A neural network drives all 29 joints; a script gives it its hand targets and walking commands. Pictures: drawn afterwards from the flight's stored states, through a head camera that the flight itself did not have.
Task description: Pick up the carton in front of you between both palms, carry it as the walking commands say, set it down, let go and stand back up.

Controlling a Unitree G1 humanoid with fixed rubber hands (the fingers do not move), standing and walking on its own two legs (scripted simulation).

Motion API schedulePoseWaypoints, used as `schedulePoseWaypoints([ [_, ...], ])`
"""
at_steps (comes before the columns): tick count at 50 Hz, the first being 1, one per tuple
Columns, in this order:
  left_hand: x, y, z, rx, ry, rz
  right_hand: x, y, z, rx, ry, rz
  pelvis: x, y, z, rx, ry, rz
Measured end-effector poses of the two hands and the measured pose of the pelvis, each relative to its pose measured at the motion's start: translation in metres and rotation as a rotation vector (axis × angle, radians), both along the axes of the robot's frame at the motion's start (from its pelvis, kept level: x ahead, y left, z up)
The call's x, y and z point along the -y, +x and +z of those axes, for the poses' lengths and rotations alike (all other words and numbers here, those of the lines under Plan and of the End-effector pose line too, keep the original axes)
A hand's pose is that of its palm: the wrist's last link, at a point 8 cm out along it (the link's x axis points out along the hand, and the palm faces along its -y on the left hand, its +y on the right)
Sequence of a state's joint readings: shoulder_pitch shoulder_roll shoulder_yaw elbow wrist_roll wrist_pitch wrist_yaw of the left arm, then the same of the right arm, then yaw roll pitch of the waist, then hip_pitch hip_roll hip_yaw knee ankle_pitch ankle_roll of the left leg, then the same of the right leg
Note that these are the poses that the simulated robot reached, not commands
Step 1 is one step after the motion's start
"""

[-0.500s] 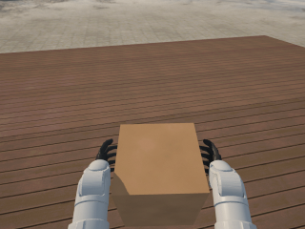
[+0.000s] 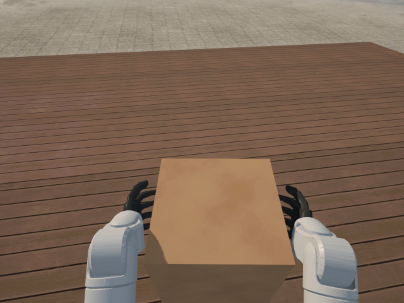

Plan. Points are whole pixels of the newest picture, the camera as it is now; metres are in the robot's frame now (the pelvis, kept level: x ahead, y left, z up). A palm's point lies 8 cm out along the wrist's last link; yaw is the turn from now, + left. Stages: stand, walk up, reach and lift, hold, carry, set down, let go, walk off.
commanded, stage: carry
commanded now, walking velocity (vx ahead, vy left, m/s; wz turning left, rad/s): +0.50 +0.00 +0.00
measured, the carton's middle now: (215, 236) +0.28 -0.01 +0.01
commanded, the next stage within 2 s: none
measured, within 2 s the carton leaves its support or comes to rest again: neither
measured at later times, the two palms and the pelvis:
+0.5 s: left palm (139, 117) +0.58 +0.19 +0.09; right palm (250, 122) +0.55 -0.11 +0.10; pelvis +0.29 +0.06 +0.01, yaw -3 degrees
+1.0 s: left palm (162, 69) +0.89 +0.16 +0.08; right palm (244, 71) +0.90 -0.14 +0.08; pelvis +0.63 +0.00 +0.01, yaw +1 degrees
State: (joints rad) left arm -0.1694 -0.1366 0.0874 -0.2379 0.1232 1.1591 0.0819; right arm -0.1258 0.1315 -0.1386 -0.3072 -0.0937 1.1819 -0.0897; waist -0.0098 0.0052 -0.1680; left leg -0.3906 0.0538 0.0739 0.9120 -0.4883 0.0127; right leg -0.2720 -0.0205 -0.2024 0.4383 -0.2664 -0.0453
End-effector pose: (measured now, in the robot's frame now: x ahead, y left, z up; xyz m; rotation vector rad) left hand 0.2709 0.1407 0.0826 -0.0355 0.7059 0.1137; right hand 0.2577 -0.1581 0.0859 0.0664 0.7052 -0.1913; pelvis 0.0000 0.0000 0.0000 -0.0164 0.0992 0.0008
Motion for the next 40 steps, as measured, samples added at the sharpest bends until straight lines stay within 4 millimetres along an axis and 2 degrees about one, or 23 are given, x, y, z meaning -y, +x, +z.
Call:
schedulePoseWaypoints([
  [3, -0.009, 0.022, 0.002, -0.03, -0.001, 0.031, -0.009, 0.032, 0.003, -0.03, 0.003, 0.031, -0.003, 0.03, 0.006, -0.005, 0.019, -0.005],
  [6, -0.022, 0.055, 0.007, -0.017, -0.003, 0.059, -0.022, 0.072, 0.007, -0.016, 0.003, 0.053, -0.01, 0.064, 0.006, -0.003, 0.023, -0.009],
  [10, -0.041, 0.112, 0.007, 0.02, -0.019, 0.072, -0.041, 0.129, 0.008, 0.021, -0.006, 0.06, -0.026, 0.119, -0.004, 0.014, 0.021, -0.015],
  [12, -0.05, 0.145, 0.001, 0.044, -0.027, 0.065, -0.05, 0.159, 0.003, 0.045, -0.01, 0.051, -0.036, 0.148, -0.017, 0.03, 0.024, -0.03],
  [14, -0.055, 0.175, -0.006, 0.027, -0.024, 0.045, -0.055, 0.184, -0.004, 0.028, -0.018, 0.04, -0.045, 0.172, -0.02, 0.03, 0.033, -0.044],
  [17, -0.055, 0.211, -0.012, -0.044, -0.027, 0.019, -0.056, 0.21, -0.011, -0.043, -0.018, 0.011, -0.053, 0.202, -0.011, 0.022, 0.018, -0.06],
  [21, -0.05, 0.257, -0.007, -0.067, -0.032, -0.014, -0.051, 0.246, -0.005, -0.066, -0.014, -0.03, -0.058, 0.246, 0.005, 0.011, -0.004, -0.058],
  [27, -0.044, 0.335, 0.012, 0.007, -0.027, -0.022, -0.044, 0.325, 0.015, 0.007, -0.015, -0.032, -0.052, 0.322, 0.012, 0.009, -0.016, -0.042],
  [30, -0.04, 0.374, 0.013, 0.03, -0.019, -0.005, -0.04, 0.37, 0.015, 0.029, -0.012, -0.011, -0.043, 0.368, 0.006, 0.015, -0.009, -0.037],
  [33, -0.033, 0.417, 0.006, 0.032, -0.005, 0.014, -0.033, 0.419, 0.005, 0.032, -0.003, 0.013, -0.031, 0.418, -0.005, 0.028, 0.001, -0.026],
  [36, -0.025, 0.462, -0.007, 0.031, 0.015, 0.036, -0.025, 0.471, -0.014, 0.031, 0.017, 0.036, -0.018, 0.468, -0.022, 0.048, -0.006, -0.009],
  [40, -0.02, 0.505, -0.023, -0.065, 0.019, 0.066, -0.019, 0.523, -0.031, -0.065, 0.021, 0.067, -0.005, 0.513, -0.014, 0.04, 0.001, 0.018],
])
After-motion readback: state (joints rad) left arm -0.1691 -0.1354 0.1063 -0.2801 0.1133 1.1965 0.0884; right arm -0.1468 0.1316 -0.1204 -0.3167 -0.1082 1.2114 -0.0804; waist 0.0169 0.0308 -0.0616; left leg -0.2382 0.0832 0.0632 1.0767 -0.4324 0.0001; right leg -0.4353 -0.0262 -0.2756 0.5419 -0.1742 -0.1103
